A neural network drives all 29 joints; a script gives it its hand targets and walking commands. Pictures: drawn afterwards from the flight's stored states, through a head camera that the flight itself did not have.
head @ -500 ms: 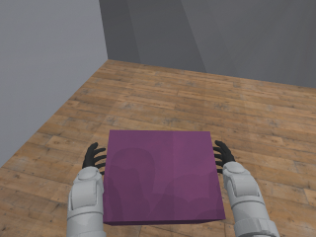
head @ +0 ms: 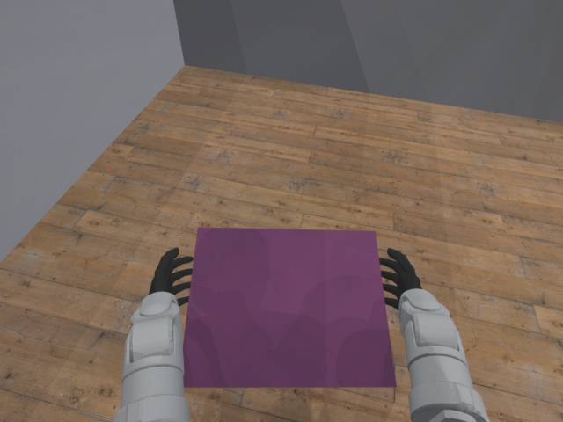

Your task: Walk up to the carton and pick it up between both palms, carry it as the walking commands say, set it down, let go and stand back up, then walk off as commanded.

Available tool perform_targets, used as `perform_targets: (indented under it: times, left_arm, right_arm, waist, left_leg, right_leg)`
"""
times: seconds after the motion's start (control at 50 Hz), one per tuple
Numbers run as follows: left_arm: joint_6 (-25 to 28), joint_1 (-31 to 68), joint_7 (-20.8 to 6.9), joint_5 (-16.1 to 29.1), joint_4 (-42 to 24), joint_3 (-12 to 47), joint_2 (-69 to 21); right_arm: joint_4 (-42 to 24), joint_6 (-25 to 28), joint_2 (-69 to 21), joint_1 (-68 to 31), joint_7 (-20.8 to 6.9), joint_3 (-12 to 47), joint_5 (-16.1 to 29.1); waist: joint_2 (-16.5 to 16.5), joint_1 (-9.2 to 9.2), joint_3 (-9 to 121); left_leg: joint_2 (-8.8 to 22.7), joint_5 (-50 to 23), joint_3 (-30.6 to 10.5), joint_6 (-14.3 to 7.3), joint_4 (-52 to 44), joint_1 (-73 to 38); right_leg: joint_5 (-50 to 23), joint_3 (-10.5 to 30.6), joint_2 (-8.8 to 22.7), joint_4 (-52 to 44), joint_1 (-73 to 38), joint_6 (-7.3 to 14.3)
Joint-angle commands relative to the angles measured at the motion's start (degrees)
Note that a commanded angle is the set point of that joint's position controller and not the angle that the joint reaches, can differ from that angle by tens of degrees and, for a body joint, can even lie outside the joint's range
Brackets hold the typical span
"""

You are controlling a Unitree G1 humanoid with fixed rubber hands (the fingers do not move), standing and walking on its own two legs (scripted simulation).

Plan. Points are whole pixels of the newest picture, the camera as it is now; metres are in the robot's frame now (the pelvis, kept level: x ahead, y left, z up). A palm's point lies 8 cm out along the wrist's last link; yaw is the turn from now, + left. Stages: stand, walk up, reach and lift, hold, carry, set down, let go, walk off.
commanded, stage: set down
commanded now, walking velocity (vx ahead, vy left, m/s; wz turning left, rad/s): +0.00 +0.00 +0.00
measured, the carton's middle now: (283, 314) +0.31 +0.02 -0.09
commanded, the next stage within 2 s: none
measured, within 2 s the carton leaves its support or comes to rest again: neither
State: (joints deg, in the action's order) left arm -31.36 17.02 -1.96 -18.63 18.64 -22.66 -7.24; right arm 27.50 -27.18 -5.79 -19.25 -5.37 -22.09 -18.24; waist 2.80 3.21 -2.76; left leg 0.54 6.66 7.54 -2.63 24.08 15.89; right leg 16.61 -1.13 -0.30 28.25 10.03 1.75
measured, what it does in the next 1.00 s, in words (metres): lowers itself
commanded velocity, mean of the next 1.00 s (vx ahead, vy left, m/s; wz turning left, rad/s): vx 0.00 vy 0.00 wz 0.00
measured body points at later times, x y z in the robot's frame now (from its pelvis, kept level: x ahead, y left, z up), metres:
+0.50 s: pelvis -0.01 -0.02 -0.03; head +0.13 +0.00 +0.39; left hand +0.32 +0.21 -0.09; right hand +0.35 -0.16 -0.09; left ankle +0.07 +0.09 -0.74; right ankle -0.01 -0.11 -0.74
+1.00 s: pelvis -0.04 -0.01 -0.11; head +0.16 +0.02 +0.29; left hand +0.34 +0.21 -0.19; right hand +0.38 -0.17 -0.18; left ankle +0.07 +0.09 -0.74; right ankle -0.01 -0.11 -0.74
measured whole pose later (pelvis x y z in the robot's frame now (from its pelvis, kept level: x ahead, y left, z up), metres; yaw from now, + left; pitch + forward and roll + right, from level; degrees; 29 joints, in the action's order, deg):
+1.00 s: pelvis -0.04 -0.01 -0.11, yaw +0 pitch +35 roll -1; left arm -20.7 33.0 -3.5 -14.5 23.2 -27.3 -2.9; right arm 27.2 -18.9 -4.0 -35.3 -4.8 -26.2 -12.4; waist 2.9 1.5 8.7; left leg 3.7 13.3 5.0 -2.9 59.1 80.5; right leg 25.7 -3.5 -1.1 65.3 74.3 2.6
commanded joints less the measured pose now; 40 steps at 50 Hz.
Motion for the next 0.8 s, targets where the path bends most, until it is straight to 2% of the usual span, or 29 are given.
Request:
perform_targets:
  times: [0.0,0.12,0.24,0.42,0.78]
  left_arm:
    - [2.45,26.37,-14.81,11.47,3.22,29.73,-45.51]
    - [5.94,24.99,-15.05,10.17,2.88,28.82,-43.48]
    - [9.33,27.02,-15.61,9.79,2.75,28.15,-41.65]
    - [11.58,29.64,-16.87,10.05,3.56,28.31,-40.44]
    - [12.03,38.68,-18.25,11.54,6.0,29.59,-41.79]
  right_arm:
    - [-1.09,4.3,-44.01,-30.73,-14.61,26.55,10.37]
    - [-0.51,6.14,-44.08,-28.58,-14.47,26.16,8.89]
    - [-0.59,8.59,-44.59,-29.62,-14.02,26.95,8.83]
    - [-1.03,9.97,-45.35,-30.44,-13.31,28.71,9.43]
    - [0.09,9.83,-45.95,-39.42,-15.11,30.01,12.64]
  waist:
    - [-2.33,-0.5,18.73]
    - [-2.19,-0.47,23.06]
    - [-2.33,-0.09,28.69]
    - [-2.2,-0.57,37.33]
    - [-2.17,-0.19,50.12]
  left_leg:
    - [-2.43,-7.86,-13.26,0.85,2.98,-24.35]
    - [-2.58,-12.23,-12.86,0.21,5.34,-18.11]
    - [-3.21,-13.08,-12.22,-0.18,9.68,-11.86]
    - [-4.22,-15.32,-11.51,-0.46,17.47,-2.16]
    - [-5.0,-10.7,-10.75,-0.13,30.29,14.23]
  right_leg:
    - [-2.86,8.19,-1.99,-6.53,20.89,3.74]
    - [-7.08,7.3,-3.14,-2.9,22.26,2.19]
    - [-8.76,7.24,-3.4,1.17,26.23,1.29]
    - [-12.48,6.86,-4.24,8.17,32.75,0.13]
    - [-7.22,5.35,-6.11,21.6,52.2,-0.41]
